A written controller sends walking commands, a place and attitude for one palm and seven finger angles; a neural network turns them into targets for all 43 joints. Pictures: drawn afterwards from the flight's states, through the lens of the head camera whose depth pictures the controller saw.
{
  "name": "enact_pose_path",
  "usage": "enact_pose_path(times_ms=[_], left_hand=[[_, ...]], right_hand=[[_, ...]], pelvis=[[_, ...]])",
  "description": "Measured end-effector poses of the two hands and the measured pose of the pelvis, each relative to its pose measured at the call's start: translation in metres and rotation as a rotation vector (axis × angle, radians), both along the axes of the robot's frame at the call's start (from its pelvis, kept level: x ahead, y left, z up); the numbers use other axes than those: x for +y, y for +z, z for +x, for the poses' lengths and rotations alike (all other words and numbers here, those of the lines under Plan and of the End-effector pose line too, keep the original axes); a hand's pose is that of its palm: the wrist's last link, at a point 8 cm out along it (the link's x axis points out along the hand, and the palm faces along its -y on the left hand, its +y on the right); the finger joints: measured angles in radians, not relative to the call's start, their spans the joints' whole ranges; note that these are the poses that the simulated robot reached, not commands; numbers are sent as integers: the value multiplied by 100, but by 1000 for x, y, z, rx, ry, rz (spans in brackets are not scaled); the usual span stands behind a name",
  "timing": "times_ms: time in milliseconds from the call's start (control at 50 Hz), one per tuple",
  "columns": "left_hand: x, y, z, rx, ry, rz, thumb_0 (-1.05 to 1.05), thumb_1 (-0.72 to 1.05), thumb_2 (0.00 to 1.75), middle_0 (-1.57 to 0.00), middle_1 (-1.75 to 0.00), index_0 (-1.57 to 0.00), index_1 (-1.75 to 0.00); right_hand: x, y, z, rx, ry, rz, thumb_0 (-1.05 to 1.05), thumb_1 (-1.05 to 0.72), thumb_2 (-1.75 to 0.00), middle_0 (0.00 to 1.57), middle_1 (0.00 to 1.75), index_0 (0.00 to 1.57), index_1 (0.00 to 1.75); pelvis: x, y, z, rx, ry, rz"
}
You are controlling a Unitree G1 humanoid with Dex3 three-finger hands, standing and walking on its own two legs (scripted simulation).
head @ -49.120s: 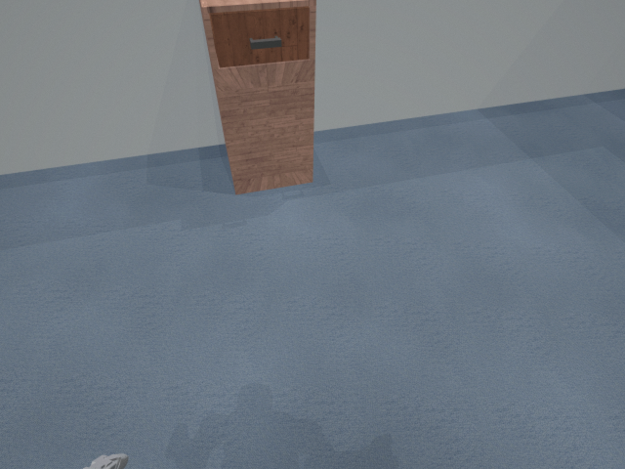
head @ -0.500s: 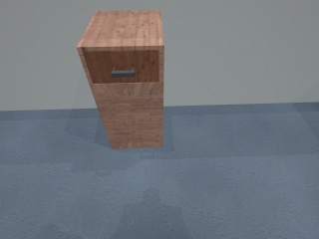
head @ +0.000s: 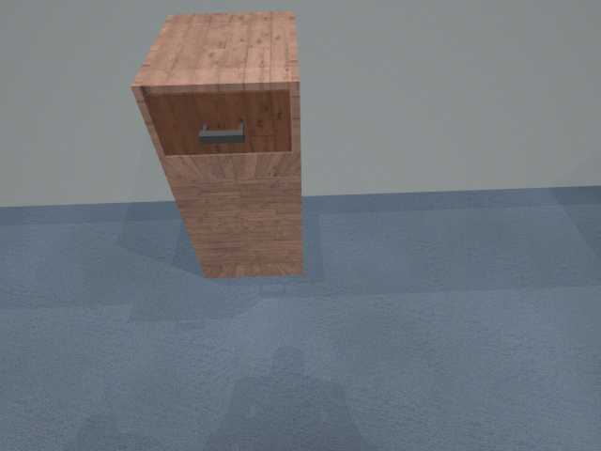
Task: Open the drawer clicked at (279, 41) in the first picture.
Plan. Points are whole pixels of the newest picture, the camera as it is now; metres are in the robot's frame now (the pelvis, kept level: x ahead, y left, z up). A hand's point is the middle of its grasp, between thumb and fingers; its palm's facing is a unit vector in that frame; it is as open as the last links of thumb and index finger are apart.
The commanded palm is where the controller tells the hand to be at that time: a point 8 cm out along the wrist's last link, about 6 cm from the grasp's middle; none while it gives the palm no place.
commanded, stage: look to check the result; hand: left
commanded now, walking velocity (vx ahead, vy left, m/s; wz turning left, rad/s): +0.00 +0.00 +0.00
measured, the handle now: (222, 132) +0.83 +0.25 -0.06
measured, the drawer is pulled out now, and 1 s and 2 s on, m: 0.00 0.00 0.00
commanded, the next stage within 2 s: take the last steps up to it in 0.22 s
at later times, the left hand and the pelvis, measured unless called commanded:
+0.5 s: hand out of the picture +0.05 +0.18 -0.17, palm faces +0.04 -0.97 -0.24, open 7.3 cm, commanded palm none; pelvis +0.03 -0.01 +0.00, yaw +1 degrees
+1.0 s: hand (208, 389) +0.25 +0.18 -0.18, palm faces +0.04 -0.97 -0.23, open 7.3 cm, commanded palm none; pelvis +0.19 -0.02 -0.02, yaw +3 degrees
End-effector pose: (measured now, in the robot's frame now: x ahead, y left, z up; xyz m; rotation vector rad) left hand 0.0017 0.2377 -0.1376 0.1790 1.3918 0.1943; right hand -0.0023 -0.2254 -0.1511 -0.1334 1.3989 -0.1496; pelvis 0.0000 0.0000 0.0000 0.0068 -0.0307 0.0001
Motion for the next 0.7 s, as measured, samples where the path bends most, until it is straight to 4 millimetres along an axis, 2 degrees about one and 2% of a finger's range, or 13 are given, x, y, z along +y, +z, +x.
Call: enact_pose_path(times_ms=[220,420,560,700], left_hand=[[0,3,21,-29,-18,15,0,91,89,-20,-30,-20,-30],[-1,4,40,-53,-25,26,0,91,89,-20,-30,-20,-30],[-9,-8,35,-26,35,-23,0,91,89,-20,-30,-20,-30],[-9,-28,24,89,102,-93,0,91,89,-20,-30,-20,-30]], right_hand=[[-18,2,21,-29,12,-25,1,-90,-90,20,30,20,30],[-30,5,32,-30,19,-43,1,-90,-90,20,30,20,30],[-14,2,32,34,23,-18,1,-91,-90,20,30,20,30],[12,1,51,48,7,-25,1,-90,-90,20,30,20,30]], pelvis=[[-7,1,7,2,-3,1],[-12,1,16,9,-1,0],[-9,-4,39,18,27,-17],[8,-14,76,28,39,-13]])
